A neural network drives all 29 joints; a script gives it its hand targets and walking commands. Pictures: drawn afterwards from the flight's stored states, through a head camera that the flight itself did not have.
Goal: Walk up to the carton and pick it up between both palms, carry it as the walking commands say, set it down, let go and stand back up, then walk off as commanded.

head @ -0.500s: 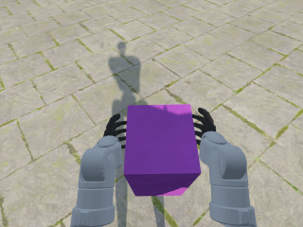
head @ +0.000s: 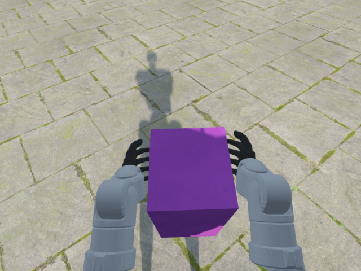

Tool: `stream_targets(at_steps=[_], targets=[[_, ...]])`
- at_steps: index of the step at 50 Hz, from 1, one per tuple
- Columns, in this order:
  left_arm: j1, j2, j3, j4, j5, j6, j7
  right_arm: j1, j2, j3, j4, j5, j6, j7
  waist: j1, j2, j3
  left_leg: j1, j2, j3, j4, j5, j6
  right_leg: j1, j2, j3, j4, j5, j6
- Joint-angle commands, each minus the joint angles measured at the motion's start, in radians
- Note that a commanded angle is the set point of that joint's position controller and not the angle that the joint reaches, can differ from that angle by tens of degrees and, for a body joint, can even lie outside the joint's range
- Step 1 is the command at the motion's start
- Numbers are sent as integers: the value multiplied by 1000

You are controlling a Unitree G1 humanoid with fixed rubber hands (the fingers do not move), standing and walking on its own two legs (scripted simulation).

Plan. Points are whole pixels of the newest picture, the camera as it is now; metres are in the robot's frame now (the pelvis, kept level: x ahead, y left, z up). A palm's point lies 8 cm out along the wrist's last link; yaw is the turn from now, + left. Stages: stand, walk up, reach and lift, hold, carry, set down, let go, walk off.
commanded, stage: carry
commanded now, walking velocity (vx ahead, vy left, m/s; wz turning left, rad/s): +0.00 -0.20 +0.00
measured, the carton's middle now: (188, 190) +0.29 +0.00 +0.02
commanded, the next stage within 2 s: none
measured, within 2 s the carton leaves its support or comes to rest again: neither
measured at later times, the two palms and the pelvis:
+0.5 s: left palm (169, 197) +0.25 +0.04 +0.08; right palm (291, 188) +0.26 -0.20 +0.09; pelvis -0.05 -0.08 +0.00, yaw +0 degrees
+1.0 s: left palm (191, 225) +0.20 -0.01 +0.08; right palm (323, 207) +0.22 -0.24 +0.10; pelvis -0.10 -0.14 +0.00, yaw +2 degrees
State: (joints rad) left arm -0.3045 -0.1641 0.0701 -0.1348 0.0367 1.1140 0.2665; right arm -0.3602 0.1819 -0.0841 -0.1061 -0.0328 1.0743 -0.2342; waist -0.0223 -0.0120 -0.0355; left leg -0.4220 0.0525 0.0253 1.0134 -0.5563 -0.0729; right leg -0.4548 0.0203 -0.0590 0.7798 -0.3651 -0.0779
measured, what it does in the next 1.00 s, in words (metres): steps to the right: left foot, then right foot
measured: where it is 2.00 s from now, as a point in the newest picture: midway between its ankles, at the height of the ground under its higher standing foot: outside the picture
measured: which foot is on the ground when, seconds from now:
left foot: up 0.00-0.14, down 0.16-0.44, up 0.46-0.78, down 0.80-1.00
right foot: down 0.00-0.16, up 0.18-0.40, down 0.42-0.80, up 0.82-1.00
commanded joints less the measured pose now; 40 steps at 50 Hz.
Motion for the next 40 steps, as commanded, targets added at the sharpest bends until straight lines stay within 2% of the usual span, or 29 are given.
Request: stream_targets(at_steps=[1, 3, 4, 5, 6, 7, 8, 9, 10, 11, 12, 13, 16, 18, 19, 20, 21, 22, 24, 25, 27, 30, 33, 34, 36, 37, 38, 39, 40], targets=[[-370, -890, -432, -250, -226, -52, -126, -264, 952, 485, -138, 257, 6, 98, 29, -177, -389, -118, -57, 60, -73, -103, 20, 343, -255, 408, -294, 814, -191], [-378, -887, -449, -266, -227, -49, -122, -242, 946, 472, -130, 256, 7, 102, 19, -163, -389, 22, -65, 76, -231, -38, 30, 248, -227, 353, -293, 722, -175], [-405, -889, -463, -277, -235, -48, -121, -240, 939, 459, -130, 255, 4, 103, 4, -132, -403, 159, -53, 75, -353, 34, 41, 154, -197, 293, -271, 641, -139], [-401, -893, -466, -267, -231, -42, -120, -224, 931, 446, -123, 250, 4, 105, -17, -65, -438, 366, 14, 12, -478, 163, 62, 12, -163, 225, -206, 519, -81], [-425, -885, -466, -286, -231, -40, -121, -213, 910, 431, -116, 248, 0, 107, -22, 130, -468, 545, 213, -218, -550, 430, 136, -148, -71, 127, -48, 287, 5], [-440, -901, -470, -293, -232, -37, -122, -232, 897, 423, -130, 253, -7, 110, -6, 439, -436, 553, 509, -529, -583, 865, 282, -317, 42, 24, 245, -234, 90], [-469, -926, -489, -294, -236, -42, -124, -242, 919, 424, -139, 245, -12, 111, 0, 323, -433, 492, 521, -478, -575, 937, 358, -298, -12, 113, 454, -244, 93], [-485, -942, -510, -273, -240, -40, -127, -245, 930, 413, -120, 222, -9, 114, 1, 238, -382, 390, 518, -435, -586, 865, 372, -289, -38, 131, 548, -206, 89], [-495, -955, -519, -273, -244, -41, -132, -247, 948, 417, -130, 214, -7, 118, 3, 152, -319, 318, 455, -329, -588, 749, 336, -259, -62, 128, 538, -150, 79], [-486, -957, -523, -277, -255, -44, -133, -241, 947, 423, -131, 219, -10, 118, 8, 148, -310, 349, 399, -264, -555, 729, 289, -281, -80, 124, 447, -131, 75], [-470, -955, -516, -274, -259, -46, -135, -242, 947, 428, -135, 227, -13, 116, 12, 157, -325, 377, 342, -214, -515, 809, 250, -269, -80, 99, 363, -133, 73], [-461, -937, -505, -263, -252, -42, -131, -237, 937, 426, -119, 222, -11, 111, 13, 192, -341, 386, 318, -199, -483, 878, 231, -234, -75, 75, 284, -154, 73], [-476, -901, -493, -271, -258, -28, -130, -217, 923, 411, -92, 203, 6, 99, 12, 312, -327, 295, 317, -188, -468, 903, 201, -81, -60, 38, 50, -158, 62], [-459, -895, -481, -275, -254, -24, -130, -220, 930, 422, -88, 207, 12, 97, 32, 329, -352, 233, 279, -125, -383, 849, 152, 77, -31, 5, -197, -55, 48], [-432, -888, -471, -260, -253, -23, -131, -207, 928, 425, -84, 205, 16, 95, 33, 213, -364, 158, 198, -63, -240, 696, 97, 188, -44, 89, -309, 115, 34], [-424, -866, -461, -252, -254, -25, -130, -227, 919, 426, -99, 204, 18, 93, 23, -52, -382, -61, 105, 8, -52, 265, 22, 356, -225, 380, -358, 572, -21], [-445, -873, -463, -258, -266, -31, -127, -260, 922, 430, -120, 215, 14, 92, 13, -248, -377, -230, -2, 88, 98, -180, -19, 444, -339, 485, -290, 938, -98], [-440, -882, -456, -252, -251, -35, -131, -285, 929, 446, -126, 220, 10, 98, 22, -252, -389, -206, -22, 51, 159, -179, -15, 366, -321, 478, -304, 889, -134], [-481, -887, -445, -276, -244, -45, -127, -360, 960, 482, -160, 261, 3, 103, 23, -147, -356, -178, -13, 31, 219, -105, -3, 302, -262, 392, -314, 717, -142], [-471, -895, -449, -279, -245, -46, -127, -330, 970, 475, -143, 257, 3, 100, 24, -134, -362, -186, -14, 46, 204, -84, 1, 324, -257, 360, -299, 721, -155], [-434, -892, -443, -265, -238, -46, -126, -303, 984, 487, -142, 260, 5, 95, 25, -161, -376, -200, -18, 48, 144, -76, 6, 366, -243, 371, -302, 706, -154], [-382, -881, -422, -261, -223, -49, -122, -308, 972, 513, -177, 275, 10, 94, 29, -184, -388, -170, -34, 45, 44, -108, 9, 384, -256, 419, -306, 775, -166], [-387, -882, -453, -284, -226, -46, -117, -270, 959, 494, -161, 268, 14, 97, 32, -161, -385, -65, -54, 59, -99, -109, 27, 305, -266, 428, -334, 712, -181], [-386, -882, -458, -290, -227, -46, -116, -260, 954, 485, -159, 267, 13, 98, 30, -166, -387, -4, -59, 70, -168, -91, 31, 272, -251, 393, -333, 679, -178], [-397, -882, -472, -301, -232, -45, -114, -245, 944, 473, -163, 267, 10, 101, 7, -137, -422, 214, -54, 87, -398, 37, 47, 159, -197, 275, -293, 588, -117], [-415, -882, -478, -307, -233, -41, -114, -236, 932, 461, -163, 263, 8, 103, -14, -81, -460, 419, 32, 5, -514, 149, 74, 17, -166, 211, -225, 499, -53], [-432, -885, -484, -313, -237, -39, -114, -236, 906, 441, -168, 261, 0, 104, -14, 174, -469, 562, 261, -268, -588, 416, 155, -157, -59, 114, -61, 248, 35], [-445, -894, -487, -330, -235, -39, -117, -244, 903, 442, -177, 267, -7, 109, -2, 426, -429, 545, 522, -517, -602, 847, 300, -313, 34, 26, 239, -223, 99], [-460, -923, -503, -320, -235, -41, -117, -230, 926, 438, -166, 250, -6, 109, 2, 288, -421, 499, 523, -444, -585, 933, 369, -304, -6, 109, 435, -220, 97]])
